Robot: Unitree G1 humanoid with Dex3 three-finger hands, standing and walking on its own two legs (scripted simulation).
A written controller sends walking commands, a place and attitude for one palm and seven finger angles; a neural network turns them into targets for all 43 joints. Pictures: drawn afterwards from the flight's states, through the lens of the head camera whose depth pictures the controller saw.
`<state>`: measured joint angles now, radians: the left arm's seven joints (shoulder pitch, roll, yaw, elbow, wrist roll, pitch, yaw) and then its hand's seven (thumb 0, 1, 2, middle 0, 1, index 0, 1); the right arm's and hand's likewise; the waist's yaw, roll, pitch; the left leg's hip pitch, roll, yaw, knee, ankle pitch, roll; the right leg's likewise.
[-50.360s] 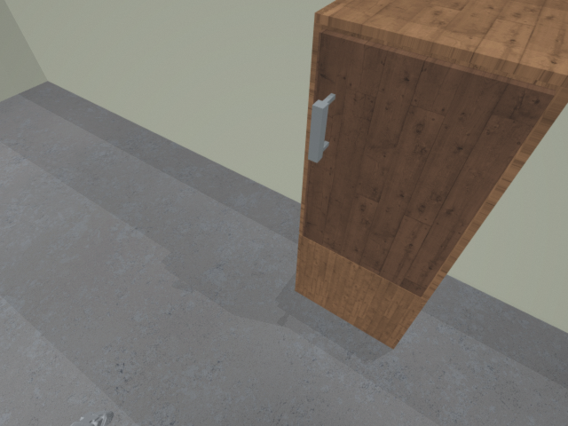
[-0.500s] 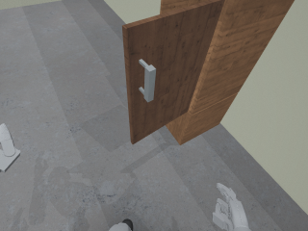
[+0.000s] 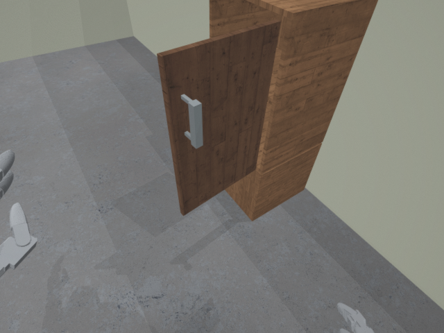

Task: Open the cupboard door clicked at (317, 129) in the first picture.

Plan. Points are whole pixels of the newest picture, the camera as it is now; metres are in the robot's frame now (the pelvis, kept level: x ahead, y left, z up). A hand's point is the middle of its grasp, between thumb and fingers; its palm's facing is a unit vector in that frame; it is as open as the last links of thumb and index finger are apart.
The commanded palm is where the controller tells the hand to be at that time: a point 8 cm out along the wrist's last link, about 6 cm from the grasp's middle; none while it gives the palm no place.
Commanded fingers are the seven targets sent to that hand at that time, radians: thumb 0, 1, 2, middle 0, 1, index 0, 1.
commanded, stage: stop stepping back and stand still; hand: left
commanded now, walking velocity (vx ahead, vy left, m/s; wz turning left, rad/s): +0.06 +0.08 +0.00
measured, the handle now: (191, 121) +0.59 +0.12 +0.06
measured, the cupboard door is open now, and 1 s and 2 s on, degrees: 96 96 96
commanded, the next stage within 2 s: let the arm hang, fingers relaxed in 0.12 s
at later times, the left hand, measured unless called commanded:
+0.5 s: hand out of the picture +0.06 +0.20 -0.17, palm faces +0.04 -0.98 -0.17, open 7.3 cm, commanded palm none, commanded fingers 0.00 0.90 0.90 -0.20 -0.30 -0.20 -0.30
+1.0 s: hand out of the picture -0.04 +0.24 -0.16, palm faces +0.06 -0.96 -0.26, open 7.4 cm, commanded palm none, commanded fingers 0.00 0.90 0.90 -0.20 -0.30 -0.20 -0.30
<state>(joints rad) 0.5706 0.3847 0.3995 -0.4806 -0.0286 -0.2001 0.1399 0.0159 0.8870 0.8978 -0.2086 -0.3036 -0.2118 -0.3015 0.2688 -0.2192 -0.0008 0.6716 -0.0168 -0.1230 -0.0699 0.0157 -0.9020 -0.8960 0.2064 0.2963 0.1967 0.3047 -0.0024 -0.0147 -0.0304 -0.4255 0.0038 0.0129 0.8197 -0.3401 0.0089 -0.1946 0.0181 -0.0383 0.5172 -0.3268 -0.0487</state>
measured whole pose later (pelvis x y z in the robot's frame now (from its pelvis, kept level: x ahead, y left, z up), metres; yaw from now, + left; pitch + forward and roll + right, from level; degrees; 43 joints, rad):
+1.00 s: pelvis -0.02 +0.03 +0.01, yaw +2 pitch -2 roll +0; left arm 0.27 0.21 0.02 1.16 0.01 0.01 0.02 0.01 0.91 0.90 -0.20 -0.30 -0.20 -0.30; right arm 0.22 -0.19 -0.02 1.14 -0.02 0.02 -0.01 0.01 -0.91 -0.90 0.21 0.30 0.20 0.30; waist 0.00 0.03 0.06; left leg -0.23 -0.01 0.03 0.40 -0.14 0.02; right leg -0.14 -0.04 -0.06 0.42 -0.25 0.01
